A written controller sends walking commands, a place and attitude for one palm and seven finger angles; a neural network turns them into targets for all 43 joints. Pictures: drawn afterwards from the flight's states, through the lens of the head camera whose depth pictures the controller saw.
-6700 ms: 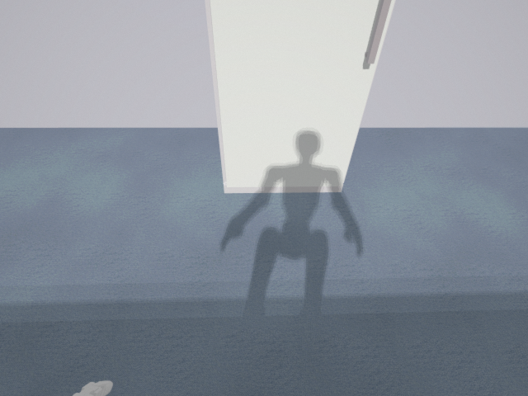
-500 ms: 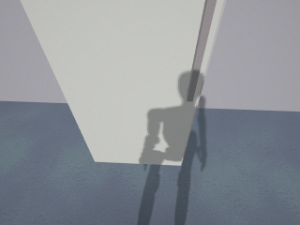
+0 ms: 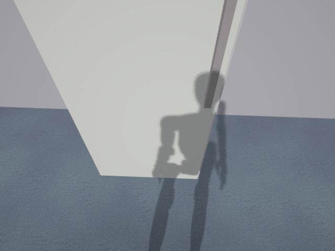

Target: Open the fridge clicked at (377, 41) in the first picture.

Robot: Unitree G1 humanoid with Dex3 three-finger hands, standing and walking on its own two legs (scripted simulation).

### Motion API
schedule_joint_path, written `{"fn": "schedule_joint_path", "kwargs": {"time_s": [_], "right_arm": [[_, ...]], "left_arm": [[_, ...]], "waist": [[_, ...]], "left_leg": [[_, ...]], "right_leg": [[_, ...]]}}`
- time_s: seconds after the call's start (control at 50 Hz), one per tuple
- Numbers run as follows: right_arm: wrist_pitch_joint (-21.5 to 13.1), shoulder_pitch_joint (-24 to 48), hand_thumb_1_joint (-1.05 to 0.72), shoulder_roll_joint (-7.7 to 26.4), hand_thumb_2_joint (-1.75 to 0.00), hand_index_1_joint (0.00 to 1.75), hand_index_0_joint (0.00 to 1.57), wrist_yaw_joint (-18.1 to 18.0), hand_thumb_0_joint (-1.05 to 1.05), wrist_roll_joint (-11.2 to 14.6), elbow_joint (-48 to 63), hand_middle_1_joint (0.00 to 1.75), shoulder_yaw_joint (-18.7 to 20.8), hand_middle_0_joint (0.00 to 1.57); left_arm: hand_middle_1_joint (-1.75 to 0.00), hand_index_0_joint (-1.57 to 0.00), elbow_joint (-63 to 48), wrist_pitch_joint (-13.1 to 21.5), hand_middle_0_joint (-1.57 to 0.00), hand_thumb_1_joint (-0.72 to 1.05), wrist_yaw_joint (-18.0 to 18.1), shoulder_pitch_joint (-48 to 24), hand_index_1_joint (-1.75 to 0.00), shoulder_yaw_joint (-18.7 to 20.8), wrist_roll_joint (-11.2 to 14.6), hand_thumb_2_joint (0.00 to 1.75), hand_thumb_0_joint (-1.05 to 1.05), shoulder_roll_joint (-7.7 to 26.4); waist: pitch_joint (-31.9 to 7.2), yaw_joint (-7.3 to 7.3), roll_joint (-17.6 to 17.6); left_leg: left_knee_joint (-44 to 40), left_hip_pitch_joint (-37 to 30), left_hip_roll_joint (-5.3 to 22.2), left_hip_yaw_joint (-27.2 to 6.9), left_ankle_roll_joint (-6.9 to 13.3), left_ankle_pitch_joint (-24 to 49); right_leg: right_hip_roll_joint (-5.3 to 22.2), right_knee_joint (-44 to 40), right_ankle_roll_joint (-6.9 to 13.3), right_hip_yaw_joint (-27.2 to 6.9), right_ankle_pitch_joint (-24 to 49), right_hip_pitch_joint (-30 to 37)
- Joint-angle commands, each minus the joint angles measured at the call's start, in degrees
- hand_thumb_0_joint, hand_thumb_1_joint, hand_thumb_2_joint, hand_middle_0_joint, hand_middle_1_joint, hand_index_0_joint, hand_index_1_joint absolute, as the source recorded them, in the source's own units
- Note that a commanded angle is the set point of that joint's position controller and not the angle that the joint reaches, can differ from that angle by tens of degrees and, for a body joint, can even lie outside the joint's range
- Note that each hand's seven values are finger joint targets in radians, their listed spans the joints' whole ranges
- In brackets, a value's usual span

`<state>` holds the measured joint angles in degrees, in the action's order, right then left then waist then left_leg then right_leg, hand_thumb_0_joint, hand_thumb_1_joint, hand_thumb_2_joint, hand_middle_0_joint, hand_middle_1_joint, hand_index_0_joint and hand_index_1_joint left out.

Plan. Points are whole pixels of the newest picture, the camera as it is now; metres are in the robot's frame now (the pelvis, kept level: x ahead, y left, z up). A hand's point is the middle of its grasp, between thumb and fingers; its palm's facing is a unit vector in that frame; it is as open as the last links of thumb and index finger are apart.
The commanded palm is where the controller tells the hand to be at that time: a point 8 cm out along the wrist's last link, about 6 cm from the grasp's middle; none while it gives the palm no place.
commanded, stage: look again from close up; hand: right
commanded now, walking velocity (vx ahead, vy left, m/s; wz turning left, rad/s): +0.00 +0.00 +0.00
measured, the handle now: (221, 31) +0.60 -0.10 +0.24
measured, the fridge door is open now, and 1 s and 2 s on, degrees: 0 0 0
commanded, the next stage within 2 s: shuffle to correct the standing spot in 0.82 s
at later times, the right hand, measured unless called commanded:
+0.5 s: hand out of the picture +0.07 -0.20 -0.17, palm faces +0.01 +0.97 -0.23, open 7.4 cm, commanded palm none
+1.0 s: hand out of the picture +0.04 -0.20 -0.17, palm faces +0.00 +0.97 -0.24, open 7.4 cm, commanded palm none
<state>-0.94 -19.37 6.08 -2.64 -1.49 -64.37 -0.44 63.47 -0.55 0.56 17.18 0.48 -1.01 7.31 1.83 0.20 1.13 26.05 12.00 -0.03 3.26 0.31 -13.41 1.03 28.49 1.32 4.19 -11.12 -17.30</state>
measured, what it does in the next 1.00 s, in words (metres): stands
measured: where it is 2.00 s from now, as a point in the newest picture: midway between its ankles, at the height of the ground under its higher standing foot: outside the picture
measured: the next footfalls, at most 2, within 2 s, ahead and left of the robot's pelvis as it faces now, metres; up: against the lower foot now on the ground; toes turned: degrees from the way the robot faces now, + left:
right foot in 1.48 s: +0.18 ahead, -0.08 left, +0.00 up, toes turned -8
left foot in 1.94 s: +0.18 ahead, +0.18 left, +0.00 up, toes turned +6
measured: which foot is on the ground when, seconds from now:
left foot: down 0.00-1.00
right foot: down 0.00-1.00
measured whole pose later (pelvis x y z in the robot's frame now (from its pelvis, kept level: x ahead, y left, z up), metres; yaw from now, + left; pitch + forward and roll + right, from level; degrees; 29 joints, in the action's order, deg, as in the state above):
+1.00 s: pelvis +0.03 +0.00 +0.00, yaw +0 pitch -1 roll +0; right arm -0.7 -15.2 12.6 -1.3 -1.4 -62.7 -0.3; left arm 63.4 1.1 0.3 11.3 -0.5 -0.9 12.5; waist 1.4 -0.6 -0.7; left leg 25.4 8.6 1.5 2.1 -0.5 -15.3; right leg -0.8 24.5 2.5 5.2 -11.1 -12.1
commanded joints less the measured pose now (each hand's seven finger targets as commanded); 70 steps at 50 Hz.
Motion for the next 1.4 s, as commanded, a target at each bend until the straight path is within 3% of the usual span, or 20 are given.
{"fn": "schedule_joint_path", "kwargs": {"time_s": [0.0,0.04,0.12,0.16,0.2,0.38,0.56,0.7,0.9,0.94,1.02,1.08,1.14,1.18,1.22,1.26,1.3,1.32,1.36,1.38], "right_arm": [[-2.2,-0.37,-0.9,8.59,-0.9,0.3,0.2,-0.39,0.0,0.53,4.94,0.3,1.18,0.2],[-1.85,-1.56,-0.9,6.93,-0.9,0.3,0.2,-0.22,0.0,0.52,4.8,0.3,0.97,0.2],[-1.49,-2.63,-0.9,6.8,-0.9,0.3,0.2,0.07,0.0,0.37,4.8,0.3,0.82,0.2],[-1.42,-2.5,-0.9,7.24,-0.9,0.3,0.2,0.1,0.0,0.43,4.94,0.3,0.95,0.2],[-1.51,-1.96,-0.9,8.41,-0.9,0.3,0.2,0.07,0.0,0.46,5.32,0.3,1.16,0.2],[-1.13,0.83,-0.9,11.62,-0.9,0.3,0.2,0.21,0.0,0.46,6.69,0.3,1.83,0.2],[-0.58,2.71,-0.9,13.26,-0.9,0.3,0.2,0.68,0.0,0.45,6.55,0.3,1.7,0.2],[-0.83,3.05,-0.9,14.19,-0.9,0.3,0.2,0.77,0.0,0.44,5.76,0.3,1.62,0.2],[-0.7,3.07,-0.9,14.52,-0.9,0.3,0.2,0.92,0.0,0.41,4.64,0.3,1.36,0.2],[-0.09,0.78,-0.9,10.61,-0.9,0.3,0.2,0.91,0.0,0.43,3.28,0.3,0.52,0.2],[0.37,-0.84,-0.9,10.06,-0.9,0.3,0.2,1.47,0.0,-0.09,3.17,0.3,0.81,0.2],[0.18,-2.81,-0.9,9.56,-0.9,0.3,0.2,1.87,0.0,-0.3,3.45,0.3,1.1,0.2],[-0.35,-5.22,-0.9,9.12,-0.9,0.3,0.2,1.98,0.0,-0.13,3.09,0.3,1.42,0.2],[-0.88,-7.08,-0.9,9.87,-0.9,0.3,0.2,1.83,0.0,-0.02,2.57,0.3,1.78,0.2],[-1.28,-10.48,-0.9,11.52,-0.9,0.3,0.2,1.27,0.0,0.17,1.42,0.3,2.68,0.2],[-1.97,-14.01,-0.9,11.13,-0.9,0.3,0.2,0.9,0.0,-0.14,0.57,0.3,3.02,0.2],[-2.28,-15.06,-0.9,10.09,-0.9,0.3,0.2,0.44,0.0,-0.48,0.24,0.3,3.23,0.2],[-2.34,-14.23,-0.9,10.16,-0.9,0.3,0.2,0.41,0.0,-0.54,0.27,0.3,3.15,0.2],[-2.26,-12.65,-0.9,9.85,-0.9,0.3,0.2,0.42,0.0,-0.58,0.5,0.3,3.05,0.2],[-2.23,-10.68,-0.9,9.51,-0.9,0.3,0.2,0.44,0.0,-0.48,0.87,0.3,3.04,0.2]], "left_arm": [[-0.3,-0.2,-4.31,1.74,-0.2,0.9,-0.42,5.13,-0.3,0.46,-0.41,0.9,0.0,3.75],[-0.3,-0.2,-5.18,2.19,-0.2,0.9,0.04,4.07,-0.3,0.45,-0.13,0.9,0.0,5.1],[-0.3,-0.2,-6.11,2.7,-0.2,0.9,0.32,2.26,-0.3,0.53,0.02,0.9,0.0,7.08],[-0.3,-0.2,-5.83,2.94,-0.2,0.9,0.48,2.2,-0.3,0.6,0.11,0.9,0.0,7.98],[-0.3,-0.2,-5.57,3.33,-0.2,0.9,0.56,1.74,-0.3,0.55,0.12,0.9,0.0,8.79],[-0.3,-0.2,-4.9,3.46,-0.2,0.9,0.7,-0.96,-0.3,0.75,0.17,0.9,0.0,10.79],[-0.3,-0.2,-4.4,2.97,-0.2,0.9,0.47,-3.99,-0.3,0.76,0.14,0.9,0.0,12.45],[-0.3,-0.2,-3.8,3.12,-0.2,0.9,0.45,-5.21,-0.3,0.83,0.32,0.9,0.0,13.49],[-0.3,-0.2,-2.93,2.86,-0.2,0.9,0.34,-5.8,-0.3,0.69,0.33,0.9,0.0,13.85],[-0.3,-0.2,-1.67,2.34,-0.2,0.9,0.24,-3.87,-0.3,-0.23,0.07,0.9,0.0,10.19],[-0.3,-0.2,-1.71,1.63,-0.2,0.9,0.05,-2.92,-0.3,0.62,-0.27,0.9,0.0,11.23],[-0.3,-0.2,-2.33,1.63,-0.2,0.9,0.12,-2.04,-0.3,1.23,-0.18,0.9,0.0,11.49],[-0.3,-0.2,-2.67,2.06,-0.2,0.9,0.23,-1.38,-0.3,1.31,-0.16,0.9,0.0,10.09],[-0.3,-0.2,-3.13,2.41,-0.2,0.9,0.21,-1.43,-0.3,1.07,0.02,0.9,0.0,7.78],[-0.3,-0.2,-4.1,2.83,-0.2,0.9,0.06,-2.8,-0.3,0.55,-0.07,0.9,0.0,5.13],[-0.3,-0.2,-5.75,3.03,-0.2,0.9,-0.15,-6.24,-0.3,0.89,-0.2,0.9,0.0,4.88],[-0.3,-0.2,-6.16,3.35,-0.2,0.9,-0.26,-7.85,-0.3,1.03,0.05,0.9,0.0,3.95],[-0.3,-0.2,-6.25,3.34,-0.2,0.9,-0.36,-7.82,-0.3,0.99,0.25,0.9,0.0,3.33],[-0.3,-0.2,-6.35,3.35,-0.2,0.9,-0.55,-7.08,-0.3,0.94,0.44,0.9,0.0,2.16],[-0.3,-0.2,-5.39,3.46,-0.2,0.9,-0.56,-4.45,-0.3,0.85,0.48,0.9,0.0,1.34]], "waist": [[-2.42,2.86,3.59],[0.14,1.56,2.15],[3.06,0.14,-1.07],[2.47,0.0,-2.76],[1.22,-0.13,-1.83],[-1.01,-0.29,-1.35],[0.34,-0.3,0.11],[-2.1,-0.33,-0.94],[-0.53,-0.32,-1.04],[-0.36,-0.16,-1.45],[3.13,-0.25,0.64],[4.92,-0.66,1.55],[4.67,-1.07,-0.11],[4.66,-1.62,-5.69],[4.14,-2.29,-14.1],[4.73,-3.96,-12.49],[4.8,-3.94,-7.4],[4.25,-3.39,-6.82],[3.46,-2.3,-6.68],[3.3,-0.44,-6.96]], "left_leg": [[-4.88,9.14,7.59,-8.02,4.28,-10.78],[-2.53,6.32,5.0,-5.93,3.29,-8.76],[-0.88,3.61,4.47,-4.97,2.62,-3.26],[-0.99,2.86,4.7,-4.92,2.36,-1.52],[-0.66,1.78,5.08,-5.02,2.19,1.79],[-1.85,-0.69,5.87,-5.27,1.85,5.24],[-3.66,0.0,5.94,-5.46,1.69,1.51],[-4.36,-1.11,6.55,-6.19,1.63,4.38],[-5.67,-0.32,6.59,-6.33,1.66,2.19],[-5.14,0.15,5.94,-5.39,1.25,-2.75],[-1.85,3.32,4.03,-3.26,1.71,-11.76],[0.06,4.33,3.19,-2.16,2.03,-11.21],[-1.72,3.03,4.19,-4.68,2.89,-10.88],[-5.74,-0.26,6.75,-9.31,4.35,-9.39],[-10.09,-6.15,12.99,-17.76,7.86,-3.33],[-10.63,-11.3,17.18,-20.91,12.14,12.39],[-8.56,-14.33,17.48,-18.41,13.66,22.86],[-8.0,-14.13,16.48,-16.05,13.48,24.86],[-7.31,-9.56,14.62,-12.74,12.04,24.1],[-6.39,-6.29,13.07,-10.18,10.73,22.67]], "right_leg": [[2.79,-0.53,-0.47,-5.32,-2.32,5.66],[4.65,-4.54,0.83,-8.12,-5.05,0.97],[5.28,-8.14,1.86,-9.82,-5.54,-2.04],[5.46,-8.41,2.01,-9.55,-3.67,-0.65],[5.34,-7.52,2.07,-8.74,1.88,1.35],[5.47,-6.42,1.93,-7.4,8.24,4.77],[5.95,-9.22,1.52,-7.93,1.72,4.65],[6.01,-8.34,1.53,-7.47,6.06,7.21],[6.2,-10.16,1.27,-7.67,2.46,6.97],[6.37,-10.9,0.93,-7.66,-4.51,6.55],[8.26,-14.2,2.22,-10.66,-20.66,2.66],[9.76,-14.85,3.63,-12.79,-23.44,0.78],[8.13,-10.62,3.37,-10.26,-19.3,-0.43],[4.82,-2.38,2.17,-5.01,-12.1,-3.13],[0.38,9.58,0.33,1.93,-10.27,-10.26],[0.95,20.85,0.29,1.1,-18.11,-18.19],[2.17,23.95,0.44,0.45,-18.67,-21.06],[2.36,22.47,0.36,0.8,-17.84,-20.11],[2.06,16.38,0.34,1.93,-14.68,-13.39],[1.73,11.71,0.42,2.84,-11.22,-7.89]]}}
